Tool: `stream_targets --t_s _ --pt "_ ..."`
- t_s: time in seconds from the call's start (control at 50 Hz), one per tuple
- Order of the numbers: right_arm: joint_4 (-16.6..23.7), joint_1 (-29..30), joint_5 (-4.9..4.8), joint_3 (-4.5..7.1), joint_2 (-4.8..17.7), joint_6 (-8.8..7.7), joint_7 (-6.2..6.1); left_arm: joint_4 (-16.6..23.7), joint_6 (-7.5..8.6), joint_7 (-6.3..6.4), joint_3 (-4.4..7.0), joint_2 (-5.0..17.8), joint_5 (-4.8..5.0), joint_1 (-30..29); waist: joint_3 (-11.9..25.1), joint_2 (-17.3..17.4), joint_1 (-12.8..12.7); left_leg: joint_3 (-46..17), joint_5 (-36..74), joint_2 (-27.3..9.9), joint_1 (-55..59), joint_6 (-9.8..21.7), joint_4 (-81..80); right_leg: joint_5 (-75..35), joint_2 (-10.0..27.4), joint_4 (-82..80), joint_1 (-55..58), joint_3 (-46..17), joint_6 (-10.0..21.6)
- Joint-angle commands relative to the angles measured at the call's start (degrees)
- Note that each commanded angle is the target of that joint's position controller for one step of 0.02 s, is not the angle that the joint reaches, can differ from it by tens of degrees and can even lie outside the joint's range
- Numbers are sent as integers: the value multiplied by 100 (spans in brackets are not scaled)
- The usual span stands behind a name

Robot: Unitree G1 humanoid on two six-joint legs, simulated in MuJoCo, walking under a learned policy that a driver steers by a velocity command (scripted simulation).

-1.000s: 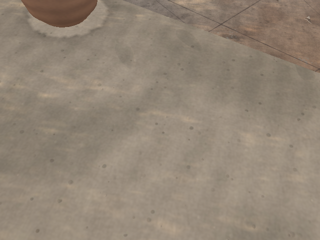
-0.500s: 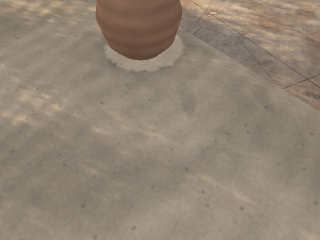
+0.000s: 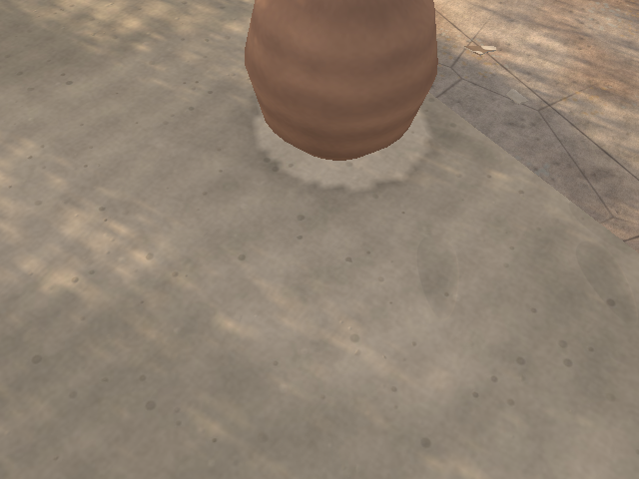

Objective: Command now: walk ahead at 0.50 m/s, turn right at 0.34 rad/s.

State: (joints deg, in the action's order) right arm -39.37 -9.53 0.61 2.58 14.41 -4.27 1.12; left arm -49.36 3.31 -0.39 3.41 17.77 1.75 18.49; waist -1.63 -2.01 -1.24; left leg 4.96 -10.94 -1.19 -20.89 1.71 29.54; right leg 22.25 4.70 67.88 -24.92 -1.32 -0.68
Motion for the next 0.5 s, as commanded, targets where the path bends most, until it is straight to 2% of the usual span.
stream_targets --t_s 0.02,0.08,0.14,0.18,0.26,0.3,0.32,0.34,0.36,0.38,0.4,0.42,0.44,0.46,0.48,0.5 --pt "65 -262 29 222 551 -174 -13 388 -85 16 136 299 21 119 457 974 68 -1308 435 -1497 1090 985 -1885 -579 417 148 -1000 -287 -42" --pt "-98 -186 62 290 663 -257 -92 566 -210 33 129 161 -20 -219 125 640 -14 -700 923 -1540 920 1006 -2156 -1078 429 -337 -1285 -394 -108" --pt "-222 -311 54 344 804 -230 -176 728 -189 -63 82 46 -57 -641 5 527 81 -89 1127 -1419 1162 889 -2166 -1949 380 -1353 -1401 -312 -65" --pt "-288 -438 34 389 936 -206 -189 848 -149 -142 27 -21 -65 -1046 -126 446 247 154 1168 -1442 1347 855 -2197 -2293 316 -2028 -1383 -125 26" --pt "-473 -771 -92 484 1141 -77 -194 1165 -138 -268 3 35 -62 -1693 -346 380 491 443 1381 -1635 2067 749 -1996 -1984 205 -2768 -1543 221 267" --pt "-534 -807 -157 522 1242 8 -198 1295 -144 -314 35 114 -61 -1776 -315 459 446 582 2167 -1692 2401 642 -1620 -1532 47 -2953 -1416 443 440" --pt "-533 -762 -184 542 1319 41 -219 1318 -149 -311 86 201 -64 -1662 -158 573 332 659 3181 -1673 2493 563 -1258 -1270 -145 -2961 -1083 614 553" --pt "-519 -687 -213 560 1404 84 -235 1282 -160 -299 166 330 -57 -1320 110 679 100 766 4239 -1609 2525 471 -653 -1006 -402 -2969 -543 819 679" --pt "-499 -567 -252 549 1410 133 -240 1108 -162 -270 310 551 -29 -565 504 618 -360 959 4801 -1410 2302 312 413 -1171 -724 -3291 506 982 860" --pt "-467 -651 -202 480 1258 117 -256 852 -199 -175 535 983 -20 388 1032 389 -781 1022 3989 -1171 1351 46 1870 -1487 -785 -3474 2171 634 1091" --pt "-184 -1046 94 242 472 18 -224 805 -223 -70 685 1733 17 556 1319 -1211 -324 864 -870 -330 -1121 -376 4053 -1495 737 -3742 4009 -2125 1928" --pt "-17 -841 -47 159 538 -224 -163 1061 -109 -127 594 1646 -44 620 2411 -1005 -406 -664 -2475 384 -2240 -443 5161 -276 1528 -4907 4868 -4803 2714" --pt "122 -120 -314 265 958 -369 -100 1017 -28 -164 469 1192 -85 543 1798 -358 -655 -1024 -1967 54 -2893 -284 5226 -348 1430 -5204 4627 -4180 2327" --pt "181 54 -316 222 889 -442 -102 1007 24 -151 410 968 -61 303 1203 -219 -491 -987 -1473 -191 -2936 -150 4810 -665 1207 -5138 3894 -3415 2117" --pt "80 9 -163 236 893 -449 -154 1081 31 -143 327 717 -52 -156 808 103 -197 -988 -1116 -429 -2529 -149 4298 -1287 969 -5113 3002 -2759 1920" --pt "32 -88 -53 294 984 -398 -175 1185 32 -117 261 527 -105 -466 642 27 31 -1019 -893 -569 -2026 -176 3899 -1894 782 -5190 2308 -2300 1835"
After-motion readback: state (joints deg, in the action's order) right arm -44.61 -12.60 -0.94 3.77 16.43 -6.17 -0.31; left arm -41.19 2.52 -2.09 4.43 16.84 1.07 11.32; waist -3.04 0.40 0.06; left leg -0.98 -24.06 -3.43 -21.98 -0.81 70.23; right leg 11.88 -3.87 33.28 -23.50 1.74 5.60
